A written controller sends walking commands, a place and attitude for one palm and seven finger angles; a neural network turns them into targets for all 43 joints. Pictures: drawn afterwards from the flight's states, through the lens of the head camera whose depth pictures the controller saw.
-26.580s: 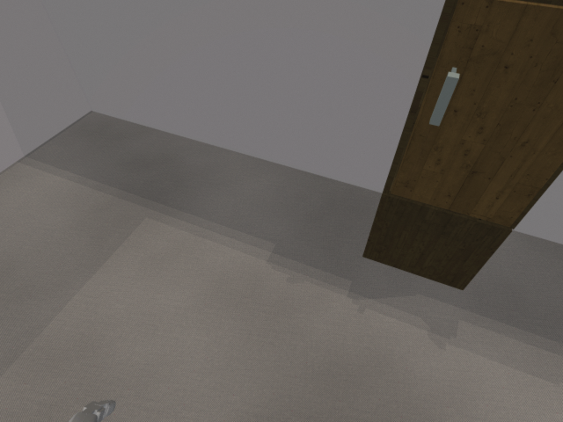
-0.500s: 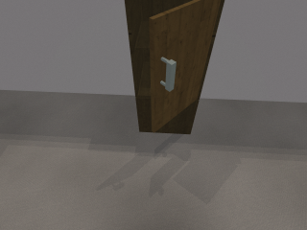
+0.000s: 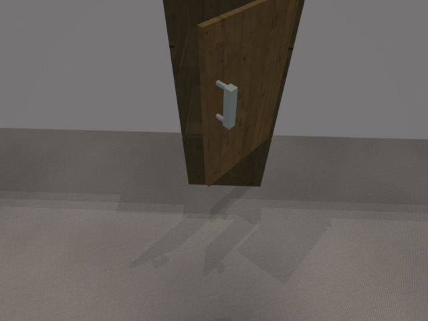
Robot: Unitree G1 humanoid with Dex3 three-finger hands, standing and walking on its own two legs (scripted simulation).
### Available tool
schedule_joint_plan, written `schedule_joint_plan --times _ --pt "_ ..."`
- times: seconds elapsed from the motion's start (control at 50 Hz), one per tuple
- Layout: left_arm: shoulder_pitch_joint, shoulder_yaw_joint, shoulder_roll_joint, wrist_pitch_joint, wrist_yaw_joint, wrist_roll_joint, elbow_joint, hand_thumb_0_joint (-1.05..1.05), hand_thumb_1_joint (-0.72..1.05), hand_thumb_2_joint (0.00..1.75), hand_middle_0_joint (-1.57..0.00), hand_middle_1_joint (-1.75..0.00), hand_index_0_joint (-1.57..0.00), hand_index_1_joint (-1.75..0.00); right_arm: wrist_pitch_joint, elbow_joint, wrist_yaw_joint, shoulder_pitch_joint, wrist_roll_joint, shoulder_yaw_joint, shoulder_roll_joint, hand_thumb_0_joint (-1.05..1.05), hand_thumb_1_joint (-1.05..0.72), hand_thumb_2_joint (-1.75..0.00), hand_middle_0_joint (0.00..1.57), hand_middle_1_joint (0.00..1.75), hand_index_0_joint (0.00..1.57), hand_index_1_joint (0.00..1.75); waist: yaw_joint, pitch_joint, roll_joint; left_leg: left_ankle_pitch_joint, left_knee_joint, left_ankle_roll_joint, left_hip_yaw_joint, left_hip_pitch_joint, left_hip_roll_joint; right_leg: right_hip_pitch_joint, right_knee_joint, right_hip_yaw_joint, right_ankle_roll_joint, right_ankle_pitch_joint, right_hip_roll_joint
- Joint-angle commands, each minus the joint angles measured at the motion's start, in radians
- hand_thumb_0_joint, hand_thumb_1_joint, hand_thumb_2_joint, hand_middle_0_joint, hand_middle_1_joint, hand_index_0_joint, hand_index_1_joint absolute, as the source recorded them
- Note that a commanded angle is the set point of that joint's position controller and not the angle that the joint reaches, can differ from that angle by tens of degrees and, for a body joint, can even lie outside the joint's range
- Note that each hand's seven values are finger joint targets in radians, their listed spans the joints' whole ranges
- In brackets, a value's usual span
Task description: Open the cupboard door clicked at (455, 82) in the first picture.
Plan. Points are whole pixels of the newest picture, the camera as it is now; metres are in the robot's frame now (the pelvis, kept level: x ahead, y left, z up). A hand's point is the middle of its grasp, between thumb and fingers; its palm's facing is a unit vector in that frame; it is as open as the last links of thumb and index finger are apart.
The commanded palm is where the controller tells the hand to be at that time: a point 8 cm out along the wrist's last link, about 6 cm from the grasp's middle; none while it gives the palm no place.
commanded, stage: walk to a spot facing it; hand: left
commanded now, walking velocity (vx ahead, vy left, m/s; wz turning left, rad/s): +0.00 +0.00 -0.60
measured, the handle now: (224, 104) +0.64 +0.02 +0.03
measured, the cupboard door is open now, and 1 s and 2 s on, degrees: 47 47 47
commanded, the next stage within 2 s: none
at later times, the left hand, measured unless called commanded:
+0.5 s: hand out of the picture +0.07 +0.15 -0.17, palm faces -0.21 -0.94 -0.28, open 7.4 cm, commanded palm none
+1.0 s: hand (163, 288) +0.21 +0.14 -0.17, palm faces -0.50 -0.83 -0.25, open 7.4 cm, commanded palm none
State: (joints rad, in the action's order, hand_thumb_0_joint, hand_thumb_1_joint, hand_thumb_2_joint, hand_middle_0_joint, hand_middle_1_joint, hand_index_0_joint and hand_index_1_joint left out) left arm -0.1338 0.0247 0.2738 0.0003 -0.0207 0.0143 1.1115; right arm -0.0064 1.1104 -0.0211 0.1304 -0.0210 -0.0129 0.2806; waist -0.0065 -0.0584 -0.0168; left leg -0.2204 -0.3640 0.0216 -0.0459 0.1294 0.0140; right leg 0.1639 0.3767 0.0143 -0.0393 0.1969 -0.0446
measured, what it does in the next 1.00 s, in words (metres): steps on the spot, turning right: left foot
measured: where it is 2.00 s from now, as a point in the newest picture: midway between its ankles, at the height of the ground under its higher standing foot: outside the picture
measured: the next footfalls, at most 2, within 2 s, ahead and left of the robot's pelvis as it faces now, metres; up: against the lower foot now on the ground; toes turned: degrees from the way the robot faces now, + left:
left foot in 0.76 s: +0.10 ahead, +0.10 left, +0.00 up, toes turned -27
right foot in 1.10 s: -0.03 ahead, -0.15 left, +0.00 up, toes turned -42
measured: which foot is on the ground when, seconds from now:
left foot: down 0.00-0.32, up 0.34-0.74, down 0.76-1.00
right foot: down 0.00-0.76, up 0.78-1.00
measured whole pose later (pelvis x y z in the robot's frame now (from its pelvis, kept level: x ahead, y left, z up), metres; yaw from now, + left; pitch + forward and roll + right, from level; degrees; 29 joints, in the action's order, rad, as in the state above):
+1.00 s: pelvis +0.01 -0.01 -0.01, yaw -34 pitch +1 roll -2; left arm -0.16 0.10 0.29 -0.06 0.03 0.03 0.89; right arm -0.02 0.89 -0.03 0.20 -0.04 -0.02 0.20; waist -0.03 -0.11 0.00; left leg -0.30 -0.51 -0.03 -0.10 0.22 -0.12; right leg 0.48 0.93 -0.03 0.05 0.44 0.01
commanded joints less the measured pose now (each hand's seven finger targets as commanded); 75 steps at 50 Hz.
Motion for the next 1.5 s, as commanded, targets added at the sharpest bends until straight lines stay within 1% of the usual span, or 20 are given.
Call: schedule_joint_plan --times 0.0,0.18,0.26,0.3,0.34,0.44,0.68,0.7,0.74,0.76,0.86,1.02,1.04,1.08,1.2,1.38,1.4,1.42,1.44,1.48 --pt "-0.033 0.036 0.126 -0.01 0.001 0.0 -0.069 0.0 0.9 0.9 -0.2 -0.3 -0.2 -0.3 -0.003 -0.065 -0.017 0.085 0.004 -0.037 0.103 0.0 -0.9 -0.9 0.2 0.3 0.2 0.3 0.023 0.079 0.038 0.142 -0.032 -0.004 0.045 -0.051 -0.153 0.05 0.027 0.161 -0.017 -0.308 0.143" --pt "-0.019 0.067 0.072 -0.05 0.027 0.005 -0.19 0.0 0.9 0.9 -0.2 -0.3 -0.2 -0.3 0.002 -0.161 -0.031 0.055 -0.013 -0.068 0.131 0.0 -0.9 -0.9 0.2 0.3 0.2 0.3 0.001 0.007 -0.129 0.313 0.057 0.178 0.158 0.006 -0.431 0.284 0.583 0.059 0.03 0.328 0.076" --pt "-0.159 0.076 0.046 -0.036 0.036 0.009 -0.173 0.0 0.9 0.9 -0.2 -0.3 -0.2 -0.3 -0.005 -0.192 -0.026 -0.004 -0.01 -0.079 0.14 0.0 -0.9 -0.9 0.2 0.3 0.2 0.3 -0.063 0.074 -0.034 0.279 -0.188 0.055 -0.031 0.063 -0.31 0.045 0.218 -0.024 0.027 0.078 0.068" --pt "-0.22 0.108 0.217 -0.014 0.01 0.024 -0.169 0.0 0.9 0.9 -0.2 -0.3 -0.2 -0.3 -0.014 -0.251 -0.013 -0.007 0.013 -0.068 0.039 0.0 -0.9 -0.9 0.2 0.3 0.2 0.3 -0.079 0.068 0.452 -0.403 -0.631 -0.073 -0.113 0.394 -0.035 -0.085 -0.084 0.533 -0.122 -0.423 0.391" --pt "-0.19 0.106 0.201 -0.021 -0.003 0.006 -0.187 0.0 0.9 0.9 -0.2 -0.3 -0.2 -0.3 -0.03 -0.247 -0.003 -0.028 0.015 -0.07 0.048 0.0 -0.9 -0.9 0.2 0.3 0.2 0.3 -0.061 0.024 0.213 -0.362 -0.804 -0.058 0.054 0.432 -0.075 -0.013 -0.084 0.487 -0.212 -0.192 0.38" --pt "-0.147 0.1 0.135 -0.007 -0.014 0.009 -0.213 0.0 0.9 0.9 -0.2 -0.3 -0.2 -0.3 -0.024 -0.239 -0.007 -0.037 0.015 -0.065 0.008 0.0 -0.9 -0.9 0.2 0.3 0.2 0.3 -0.025 0.14 0.08 -0.22 -0.728 -0.085 0.068 0.406 -0.068 -0.093 0.014 0.384 -0.168 -0.437 0.258" --pt "-0.086 0.109 0.143 -0.026 -0.002 0.009 -0.24 0.0 0.9 0.9 -0.2 -0.3 -0.2 -0.3 0.0 -0.257 -0.025 0.031 0.03 -0.067 0.021 0.0 -0.9 -0.9 0.2 0.3 0.2 0.3 0.025 0.142 0.144 -0.068 -0.167 -0.069 0.072 0.084 -0.013 0.08 0.089 0.446 -0.091 -0.393 0.167" --pt "-0.071 0.101 0.11 -0.028 -0.001 0.004 -0.249 0.0 0.9 0.9 -0.2 -0.3 -0.2 -0.3 0.008 -0.243 -0.029 0.076 0.027 -0.073 0.052 0.0 -0.9 -0.9 0.2 0.3 0.2 0.3 0.046 0.153 0.068 0.005 -0.035 -0.06 0.105 -0.083 -0.076 0.214 0.145 0.382 -0.039 -0.243 0.101" --pt "-0.051 0.083 0.061 -0.028 0.019 -0.002 -0.29 0.0 0.9 0.9 -0.2 -0.3 -0.2 -0.3 0.014 -0.26 -0.038 0.127 0.0 -0.095 0.209 0.0 -0.9 -0.9 0.2 0.3 0.2 0.3 0.061 0.127 -0.305 0.18 0.109 0.121 0.501 -0.142 -0.511 0.46 0.54 0.079 0.075 0.435 -0.038" --pt "-0.029 0.089 0.089 -0.029 0.026 0.008 -0.295 0.0 0.9 0.9 -0.2 -0.3 -0.2 -0.3 0.008 -0.274 -0.038 0.108 -0.01 -0.086 0.187 0.0 -0.9 -0.9 0.2 0.3 0.2 0.3 0.053 0.081 -0.173 0.231 0.089 0.173 0.463 -0.018 -0.516 0.432 0.69 0.095 0.084 0.41 0.008" --pt "-0.055 0.088 0.053 -0.044 0.053 0.006 -0.281 0.0 0.9 0.9 -0.2 -0.3 -0.2 -0.3 0.015 -0.306 -0.033 0.034 -0.016 -0.061 0.106 0.0 -0.9 -0.9 0.2 0.3 0.2 0.3 -0.013 0.057 -0.186 0.477 -0.008 0.101 0.093 0.017 -0.316 0.417 0.774 0.002 0.105 0.261 0.057" --pt "-0.024 0.069 0.051 -0.03 0.065 0.004 -0.292 0.0 0.9 0.9 -0.2 -0.3 -0.2 -0.3 0.005 -0.268 -0.014 0.124 -0.009 -0.084 0.162 0.0 -0.9 -0.9 0.2 0.3 0.2 0.3 0.014 0.102 -0.197 0.431 -0.14 0.042 -0.018 0.012 -0.324 0.12 0.23 -0.124 0.054 0.114 0.029" --pt "-0.088 0.076 0.076 -0.026 0.062 0.004 -0.273 0.0 0.9 0.9 -0.2 -0.3 -0.2 -0.3 0.003 -0.275 -0.011 0.104 -0.003 -0.085 0.158 0.0 -0.9 -0.9 0.2 0.3 0.2 0.3 -0.027 0.118 -0.145 0.356 -0.239 0.005 -0.044 0.09 -0.302 -0.017 0.108 -0.101 0.036 -0.015 0.044" --pt "-0.222 0.117 0.278 -0.013 0.029 0.014 -0.232 0.0 0.9 0.9 -0.2 -0.3 -0.2 -0.3 -0.003 -0.345 -0.004 0.034 0.015 -0.057 0.042 0.0 -0.9 -0.9 0.2 0.3 0.2 0.3 -0.101 0.153 0.375 -0.459 -0.696 -0.097 -0.108 0.463 -0.076 -0.216 -0.023 0.448 -0.15 -0.588 0.448" --pt "-0.046 0.09 0.161 -0.019 0.001 0.009 -0.281 0.0 0.9 0.9 -0.2 -0.3 -0.2 -0.3 -0.023 -0.283 0.001 0.051 0.013 -0.061 0.054 0.0 -0.9 -0.9 0.2 0.3 0.2 0.3 -0.007 0.124 0.187 -0.219 -0.743 -0.101 0.034 0.399 -0.112 -0.02 0.001 0.263 -0.144 -0.31 0.268" --pt "-0.002 0.094 0.16 -0.012 0.034 0.01 -0.284 0.0 0.9 0.9 -0.2 -0.3 -0.2 -0.3 0.018 -0.258 0.009 0.173 0.006 -0.065 0.038 0.0 -0.9 -0.9 0.2 0.3 0.2 0.3 0.053 0.046 0.163 -0.137 -0.183 -0.078 -0.039 0.007 -0.025 0.306 -0.058 0.36 -0.113 0.422 0.176" --pt "0.013 0.084 0.11 -0.012 0.039 0.009 -0.294 0.0 0.9 0.9 -0.2 -0.3 -0.2 -0.3 0.028 -0.23 -0.002 0.259 0.003 -0.073 0.079 0.0 -0.9 -0.9 0.2 0.3 0.2 0.3 0.095 0.061 0.035 -0.217 -0.034 -0.055 0.039 -0.159 -0.101 0.453 0.072 0.296 -0.062 0.453 0.104" --pt "0.03 0.067 0.028 -0.014 0.048 -0.003 -0.325 0.0 0.9 0.9 -0.2 -0.3 -0.2 -0.3 0.039 -0.206 -0.012 0.357 -0.019 -0.094 0.186 0.0 -0.9 -0.9 0.2 0.3 0.2 0.3 0.139 0.069 -0.317 -0.508 0.148 0.022 0.394 -0.251 -0.374 0.629 0.409 0.101 0.007 0.464 -0.054" --pt "0.12 0.069 0.042 -0.008 0.054 0.004 -0.368 0.0 0.9 0.9 -0.2 -0.3 -0.2 -0.3 0.044 -0.202 -0.022 0.388 -0.021 -0.098 0.23 0.0 -0.9 -0.9 0.2 0.3 0.2 0.3 0.15 0.005 -0.317 -0.599 0.259 0.11 0.602 -0.143 -0.559 0.685 0.612 0.044 0.031 0.41 0.006" --pt "0.085 0.092 0.058 0.003 0.078 0.022 -0.34 0.0 0.9 0.9 -0.2 -0.3 -0.2 -0.3 0.055 -0.245 -0.013 0.266 -0.025 -0.076 0.161 0.0 -0.9 -0.9 0.2 0.3 0.2 0.3 0.064 -0.043 -0.078 -0.501 0.266 0.11 0.457 0.016 -0.473 0.609 0.782 0.053 0.033 0.224 0.074"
